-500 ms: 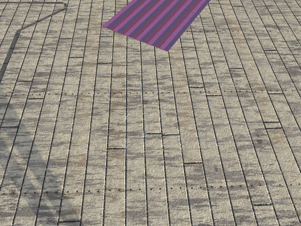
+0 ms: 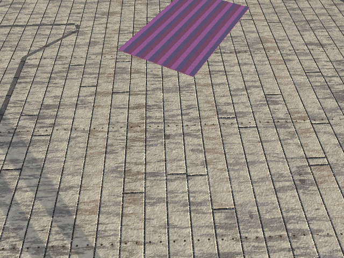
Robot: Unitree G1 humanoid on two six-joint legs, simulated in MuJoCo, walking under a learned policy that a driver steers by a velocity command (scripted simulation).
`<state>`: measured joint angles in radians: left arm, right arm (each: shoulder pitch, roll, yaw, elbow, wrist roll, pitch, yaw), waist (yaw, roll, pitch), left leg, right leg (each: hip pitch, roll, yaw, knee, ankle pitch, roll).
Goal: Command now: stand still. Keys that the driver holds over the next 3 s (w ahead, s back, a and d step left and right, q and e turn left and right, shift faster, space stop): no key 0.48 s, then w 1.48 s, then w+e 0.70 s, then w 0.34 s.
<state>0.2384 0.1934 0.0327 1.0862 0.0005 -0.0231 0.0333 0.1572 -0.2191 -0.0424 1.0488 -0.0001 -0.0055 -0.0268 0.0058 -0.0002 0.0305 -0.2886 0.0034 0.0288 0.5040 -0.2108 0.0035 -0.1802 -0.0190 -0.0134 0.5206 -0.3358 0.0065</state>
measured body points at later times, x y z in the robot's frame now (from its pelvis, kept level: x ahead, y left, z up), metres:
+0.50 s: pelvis +0.01 -0.01 +0.00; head +0.02 -0.01 +0.45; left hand +0.01 +0.24 -0.15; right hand +0.06 -0.26 -0.15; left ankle +0.04 +0.12 -0.74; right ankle -0.04 -0.12 -0.74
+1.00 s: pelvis +0.14 +0.04 +0.01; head +0.15 +0.05 +0.46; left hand +0.28 +0.30 -0.12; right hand +0.07 -0.19 -0.14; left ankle +0.06 +0.13 -0.74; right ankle +0.23 -0.12 -0.66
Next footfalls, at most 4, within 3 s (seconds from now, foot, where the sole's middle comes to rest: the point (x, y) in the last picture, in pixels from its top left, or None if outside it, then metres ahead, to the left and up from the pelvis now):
1.24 right None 0.48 -0.11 -0.77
1.80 left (152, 187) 0.81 0.13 -0.77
2.38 right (206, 134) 1.11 -0.13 -0.77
2.88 left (184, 90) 1.43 -0.02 -0.77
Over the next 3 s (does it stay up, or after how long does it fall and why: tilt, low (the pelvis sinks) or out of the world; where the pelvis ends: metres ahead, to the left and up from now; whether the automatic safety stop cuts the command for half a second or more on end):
stays up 1.31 -0.07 0.00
